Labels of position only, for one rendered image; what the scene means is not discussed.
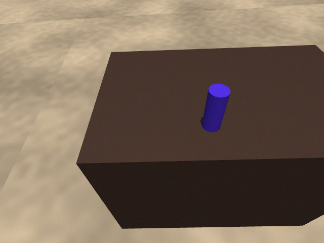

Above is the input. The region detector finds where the can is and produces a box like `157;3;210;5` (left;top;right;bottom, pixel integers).
202;84;230;132

